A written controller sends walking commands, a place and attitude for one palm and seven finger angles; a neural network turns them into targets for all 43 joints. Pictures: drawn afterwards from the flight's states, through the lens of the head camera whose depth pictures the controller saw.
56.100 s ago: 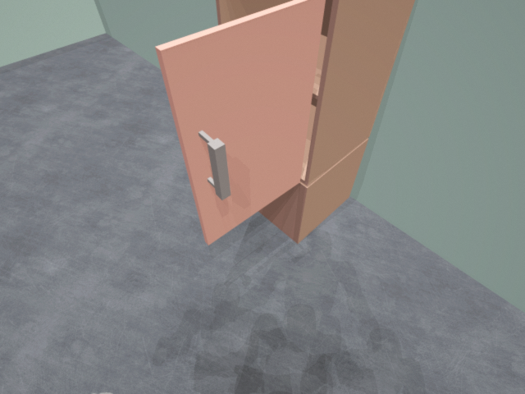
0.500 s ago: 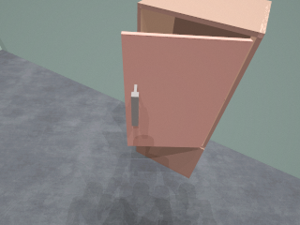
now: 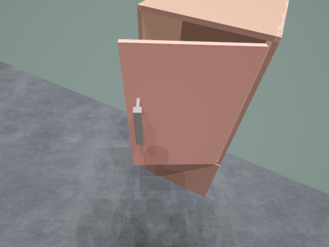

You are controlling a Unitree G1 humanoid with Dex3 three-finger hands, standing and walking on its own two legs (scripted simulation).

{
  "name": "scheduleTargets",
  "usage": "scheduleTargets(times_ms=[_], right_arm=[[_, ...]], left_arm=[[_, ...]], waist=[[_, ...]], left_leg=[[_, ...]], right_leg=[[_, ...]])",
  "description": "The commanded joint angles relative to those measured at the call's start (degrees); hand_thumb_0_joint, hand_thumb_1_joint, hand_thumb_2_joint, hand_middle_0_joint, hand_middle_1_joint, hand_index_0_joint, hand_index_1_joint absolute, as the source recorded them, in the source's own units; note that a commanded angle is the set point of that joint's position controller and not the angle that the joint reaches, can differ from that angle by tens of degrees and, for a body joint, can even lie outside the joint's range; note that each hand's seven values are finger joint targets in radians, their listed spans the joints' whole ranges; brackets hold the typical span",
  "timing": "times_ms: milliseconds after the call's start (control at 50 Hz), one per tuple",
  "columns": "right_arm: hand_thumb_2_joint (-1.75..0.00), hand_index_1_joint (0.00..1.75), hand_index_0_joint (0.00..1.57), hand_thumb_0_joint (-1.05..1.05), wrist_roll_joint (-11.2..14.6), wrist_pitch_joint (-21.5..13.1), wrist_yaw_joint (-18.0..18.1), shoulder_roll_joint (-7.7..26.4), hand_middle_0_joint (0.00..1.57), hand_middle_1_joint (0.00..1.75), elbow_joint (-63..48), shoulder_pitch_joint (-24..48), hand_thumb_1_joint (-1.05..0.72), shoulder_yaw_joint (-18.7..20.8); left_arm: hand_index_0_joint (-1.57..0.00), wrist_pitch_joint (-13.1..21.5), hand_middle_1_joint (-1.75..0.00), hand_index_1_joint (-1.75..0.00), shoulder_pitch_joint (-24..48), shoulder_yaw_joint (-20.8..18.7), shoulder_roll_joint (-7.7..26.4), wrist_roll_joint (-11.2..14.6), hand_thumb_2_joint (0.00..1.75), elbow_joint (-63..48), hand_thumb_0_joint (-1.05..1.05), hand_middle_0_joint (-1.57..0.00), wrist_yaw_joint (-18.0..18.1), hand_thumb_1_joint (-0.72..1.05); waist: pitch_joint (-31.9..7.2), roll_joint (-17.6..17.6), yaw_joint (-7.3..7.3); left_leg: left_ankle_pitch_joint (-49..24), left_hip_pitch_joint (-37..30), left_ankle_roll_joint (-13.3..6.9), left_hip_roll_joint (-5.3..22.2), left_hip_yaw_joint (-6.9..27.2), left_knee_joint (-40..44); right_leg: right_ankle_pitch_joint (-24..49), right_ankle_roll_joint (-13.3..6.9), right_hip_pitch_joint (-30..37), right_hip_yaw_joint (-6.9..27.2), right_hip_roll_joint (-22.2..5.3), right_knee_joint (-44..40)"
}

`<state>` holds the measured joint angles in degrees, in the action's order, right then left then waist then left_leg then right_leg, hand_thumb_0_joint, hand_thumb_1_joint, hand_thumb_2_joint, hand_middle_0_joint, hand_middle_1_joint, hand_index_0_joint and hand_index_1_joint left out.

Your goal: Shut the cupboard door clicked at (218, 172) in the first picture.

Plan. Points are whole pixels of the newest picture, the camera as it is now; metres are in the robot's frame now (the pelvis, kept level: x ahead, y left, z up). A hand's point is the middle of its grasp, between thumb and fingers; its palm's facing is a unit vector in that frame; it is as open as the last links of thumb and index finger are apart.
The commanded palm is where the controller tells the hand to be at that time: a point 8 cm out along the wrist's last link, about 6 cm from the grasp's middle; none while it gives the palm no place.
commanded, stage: shuffle to correct the standing spot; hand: left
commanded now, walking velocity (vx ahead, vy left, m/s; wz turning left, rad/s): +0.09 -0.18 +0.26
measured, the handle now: (139, 121) +0.50 +0.11 -0.02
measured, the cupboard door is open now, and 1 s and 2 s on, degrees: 29 29 29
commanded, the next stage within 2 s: come to a stop and stand still in 0.78 s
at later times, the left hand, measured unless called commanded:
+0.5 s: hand out of the picture -0.03 +0.10 -0.19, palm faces +0.10 -0.99 -0.14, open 7.4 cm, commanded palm none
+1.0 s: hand out of the picture +0.16 +0.08 -0.18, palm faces +0.04 -0.97 -0.24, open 7.3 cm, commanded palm none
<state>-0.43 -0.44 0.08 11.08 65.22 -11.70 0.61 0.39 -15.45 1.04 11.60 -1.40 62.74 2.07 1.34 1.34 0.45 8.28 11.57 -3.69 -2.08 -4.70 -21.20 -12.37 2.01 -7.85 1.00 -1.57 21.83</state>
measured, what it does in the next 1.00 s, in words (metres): steps to the right: right foot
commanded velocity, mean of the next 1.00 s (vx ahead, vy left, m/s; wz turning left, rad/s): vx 0.03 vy -0.14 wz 0.08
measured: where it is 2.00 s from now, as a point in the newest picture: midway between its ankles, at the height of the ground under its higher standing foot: outside the picture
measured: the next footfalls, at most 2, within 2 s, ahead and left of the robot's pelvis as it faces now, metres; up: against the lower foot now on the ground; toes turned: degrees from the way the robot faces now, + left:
right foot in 1.00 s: +0.12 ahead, -0.28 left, +0.00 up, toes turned +2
left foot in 1.24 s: +0.13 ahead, -0.03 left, +0.00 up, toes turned +8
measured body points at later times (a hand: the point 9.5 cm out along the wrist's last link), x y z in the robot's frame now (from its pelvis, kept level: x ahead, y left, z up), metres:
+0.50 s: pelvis +0.05 -0.05 -0.01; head +0.06 -0.04 +0.44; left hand -0.03 +0.15 -0.18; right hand +0.04 -0.28 -0.17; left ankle +0.03 +0.06 -0.73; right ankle -0.01 -0.14 -0.74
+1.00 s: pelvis +0.08 -0.13 -0.02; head +0.11 -0.11 +0.43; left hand +0.16 +0.13 -0.16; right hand +0.06 -0.36 -0.17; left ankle +0.06 +0.03 -0.74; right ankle +0.11 -0.29 -0.75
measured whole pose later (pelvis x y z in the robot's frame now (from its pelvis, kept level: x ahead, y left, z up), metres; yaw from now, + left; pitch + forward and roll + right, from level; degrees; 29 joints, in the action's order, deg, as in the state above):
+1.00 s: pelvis +0.08 -0.13 -0.02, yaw +3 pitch +1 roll +0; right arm -2.0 0.7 1.7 8.2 61.4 -18.3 4.1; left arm -1.3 -10.4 -4.3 13.4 -1.9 54.4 0.1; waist 3.0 1.4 2.4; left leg 19.7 15.6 3.0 6.8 -4.8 -34.6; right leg -12.5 2.5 -17.0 -1.9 -5.2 29.8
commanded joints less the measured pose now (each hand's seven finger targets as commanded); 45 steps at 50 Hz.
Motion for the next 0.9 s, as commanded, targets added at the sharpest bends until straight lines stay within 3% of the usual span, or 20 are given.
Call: scheduleTargets(times_ms=[0,120,200,260,340,360,380,420,460,500,540,560,580,600,620,660,720,760,800,880], right_arm=[[-0.90,0.30,0.20,0.00,-0.1,-0.6,0.6,5.4,0.20,0.30,-1.0,-2.1,-0.90,0.7],[-0.90,0.30,0.20,0.00,-0.4,0.0,1.0,5.9,0.20,0.30,-1.0,-3.4,-0.90,1.8],[-0.90,0.30,0.20,0.00,-0.4,0.1,1.6,6.0,0.20,0.30,-1.1,-5.5,-0.90,2.7],[-0.90,0.30,0.20,0.00,-0.5,0.1,2.1,5.2,0.20,0.30,-1.0,-6.6,-0.90,3.1],[-0.90,0.30,0.20,0.00,-0.5,0.0,2.8,3.7,0.20,0.30,-1.1,-7.3,-0.90,3.1],[-0.90,0.30,0.20,0.00,-0.5,0.0,3.0,3.2,0.20,0.30,-1.3,-7.0,-0.90,3.1],[-0.90,0.30,0.20,0.00,-0.5,0.1,3.1,2.1,0.20,0.30,-1.7,-6.5,-0.90,2.9],[-0.90,0.30,0.20,0.00,-0.6,0.4,3.3,0.3,0.20,0.30,-2.7,-4.4,-0.90,2.5],[-0.90,0.30,0.20,0.00,-0.6,0.3,3.4,0.1,0.20,0.30,-3.9,-2.5,-0.90,2.7],[-0.90,0.30,0.20,0.00,-0.4,0.0,3.7,-0.3,0.20,0.30,-4.4,-2.1,-0.90,2.6],[-0.90,0.30,0.20,0.00,-0.4,-0.4,3.8,-0.7,0.20,0.30,-3.7,-5.7,-0.90,2.5],[-0.90,0.30,0.20,0.00,-0.6,-0.5,4.0,-0.6,0.20,0.30,-2.2,-10.2,-0.90,2.6],[-0.90,0.30,0.20,0.00,-1.1,-0.9,4.3,2.9,0.20,0.30,-0.6,-14.9,-0.90,3.6],[-0.90,0.30,0.20,0.00,-1.5,-0.8,4.5,8.1,0.20,0.30,-0.6,-17.7,-0.90,4.5],[-0.90,0.30,0.20,0.00,-1.4,-0.7,4.5,7.1,0.20,0.30,-0.4,-17.0,-0.90,3.7],[-0.90,0.30,0.20,0.00,-1.2,-1.3,4.6,5.4,0.20,0.30,-2.9,-10.4,-0.90,3.0],[-0.90,0.30,0.20,0.00,-1.1,-1.8,4.4,5.6,0.20,0.30,-4.8,-6.8,-0.90,3.4],[-0.90,0.30,0.20,0.00,-1.3,-1.4,3.9,6.3,0.20,0.30,-5.2,-6.3,-0.90,4.0],[-0.90,0.30,0.20,0.00,-1.6,-1.0,3.5,7.2,0.20,0.30,-5.4,-7.1,-0.90,4.7],[-0.90,0.30,0.20,0.00,-2.0,0.1,2.9,8.7,0.20,0.30,-5.7,-7.5,-0.90,6.0]], left_arm=[[-0.20,0.5,-0.30,-0.30,-5.6,-0.4,3.5,0.4,0.90,-0.2,0.00,-0.20,0.4,0.90],[-0.20,-0.4,-0.30,-0.30,-8.0,-0.9,2.7,0.0,0.90,-0.1,0.00,-0.20,0.2,0.90],[-0.20,-0.6,-0.30,-0.30,-9.3,-1.4,1.6,-0.3,0.90,-0.7,0.00,-0.20,-0.1,0.90],[-0.20,-0.7,-0.30,-0.30,-11.2,-1.8,0.6,-0.1,0.90,-0.7,0.00,-0.20,-0.3,0.90],[-0.20,-0.9,-0.30,-0.30,-13.3,-2.6,0.7,-0.1,0.90,-1.0,0.00,-0.20,-0.5,0.90],[-0.20,-1.1,-0.30,-0.30,-13.9,-2.9,1.1,-0.1,0.90,-1.1,0.00,-0.20,-0.5,0.90],[-0.20,-1.2,-0.30,-0.30,-14.8,-3.2,1.8,-0.2,0.90,-1.0,0.00,-0.20,-0.5,0.90],[-0.20,-1.4,-0.30,-0.30,-15.3,-3.7,2.3,-0.3,0.90,-1.3,0.00,-0.20,-0.4,0.90],[-0.20,-1.5,-0.30,-0.30,-14.8,-4.0,1.7,-0.8,0.90,-2.1,0.00,-0.20,-0.4,0.90],[-0.20,-1.5,-0.30,-0.30,-14.5,-4.3,1.8,-1.0,0.90,-2.4,0.00,-0.20,0.0,0.90],[-0.20,-1.7,-0.30,-0.30,-11.7,-4.3,2.0,-0.8,0.90,-3.2,0.00,-0.20,-0.1,0.90],[-0.20,-1.9,-0.30,-0.30,-10.2,-4.3,2.0,-0.3,0.90,-3.7,0.00,-0.20,-0.4,0.90],[-0.20,-2.0,-0.30,-0.30,-10.8,-4.2,0.0,-0.1,0.90,-4.2,0.00,-0.20,-0.9,0.90],[-0.20,-1.7,-0.30,-0.30,-11.1,-3.7,-1.9,0.0,0.90,-5.5,0.00,-0.20,-1.1,0.90],[-0.20,-2.5,-0.30,-0.30,-7.7,-4.6,1.8,-1.2,0.90,-5.9,0.00,-0.20,-0.7,0.90],[-0.20,-3.0,-0.30,-0.30,-7.1,-5.2,0.3,-1.2,0.90,-6.2,0.00,-0.20,-1.2,0.90],[-0.20,-3.7,-0.30,-0.30,-6.7,-5.3,-0.8,-0.6,0.90,-6.6,0.00,-0.20,-2.1,0.90],[-0.20,-4.0,-0.30,-0.30,-5.0,-5.1,-1.3,-0.4,0.90,-7.3,0.00,-0.20,-2.3,0.90],[-0.20,-3.9,-0.30,-0.30,-2.3,-4.9,-1.4,-0.4,0.90,-8.3,0.00,-0.20,-2.5,0.90],[-0.20,-3.3,-0.30,-0.30,1.5,-5.1,0.0,-0.3,0.90,-9.9,0.00,-0.20,-2.8,0.90]], waist=[[1.2,-0.8,-0.22],[4.7,-3.6,-0.33],[4.3,-3.1,-0.17],[3.8,-3.8,-0.11],[2.3,0.2,-0.16],[2.6,1.6,-0.42],[2.8,5.4,-0.72],[4.9,8.8,-1.34],[5.0,5.8,-1.55],[4.2,3.6,-1.33],[2.5,2.5,1.03],[1.0,2.0,3.03],[-0.5,-5.0,4.41],[-1.0,-17.3,4.30],[3.5,-10.2,4.25],[6.7,-6.4,0.75],[2.2,-7.9,-0.65],[2.0,-9.3,-0.39],[1.9,-10.2,0.59],[2.6,-12.5,1.67]], left_leg=[[7.4,-0.7,2.3,9.3,10.9,7.7],[16.9,2.7,1.0,10.8,14.2,9.4],[13.5,1.9,-0.7,12.5,16.1,7.7],[9.2,1.3,-0.8,12.4,14.3,4.5],[0.0,2.5,-0.1,10.5,8.6,-4.5],[0.8,4.1,0.5,9.3,6.4,-7.3],[2.5,6.7,1.2,7.4,3.1,-11.5],[14.8,12.4,2.7,4.2,-0.5,-21.2],[21.4,16.2,2.9,4.7,-0.4,-28.8],[22.3,16.7,3.1,5.5,-0.6,-28.5],[16.0,8.6,3.0,5.9,-1.3,-17.0],[6.4,0.1,2.6,5.5,-1.9,-7.9],[-4.7,-11.2,-1.0,14.2,9.7,-1.6],[-20.0,-14.5,-8.6,30.0,26.6,3.1],[-20.8,-6.0,-9.5,31.0,25.2,4.1],[-17.6,0.8,-8.0,27.3,18.3,4.7],[-17.8,0.7,-6.0,22.8,10.1,4.0],[-12.8,2.3,-4.8,20.2,7.2,4.4],[-11.2,2.1,-4.1,18.8,6.6,4.3],[-8.7,3.0,-2.9,18.6,7.5,1.8]], right_leg=[[0.4,-1.5,-2.4,1.5,-4.2,-3.4],[-3.9,-1.7,-4.2,-1.6,-2.7,0.3],[-3.0,-2.0,-5.7,-2.8,-2.2,2.1],[-1.9,-2.5,-5.5,-2.4,-2.1,1.8],[3.8,-4.2,-2.9,0.5,-3.0,0.4],[4.5,-4.9,-2.3,1.9,-3.8,-0.4],[7.3,-5.9,-0.8,4.2,-5.3,-1.9],[14.3,-10.1,0.1,8.7,-9.2,-3.9],[23.0,-15.0,1.5,10.1,-11.2,-3.4],[31.6,-16.8,3.4,9.8,-11.6,-0.7],[32.5,-14.8,-0.4,7.3,-9.5,4.0],[30.3,-11.6,-4.0,4.4,-6.5,9.4],[18.0,-7.0,-14.1,1.2,-1.8,19.6],[-15.2,-2.6,-24.3,-4.0,2.1,33.0],[-20.0,-2.7,-23.9,1.9,1.2,40.9],[-13.0,-1.5,-25.2,3.6,-0.8,46.1],[-7.1,-0.1,-22.7,2.5,-2.3,42.8],[-5.5,0.5,-20.0,-0.2,-2.7,35.2],[-4.8,1.1,-17.7,-3.0,-2.8,27.0],[-5.5,0.8,-12.4,-6.5,-1.0,16.1]])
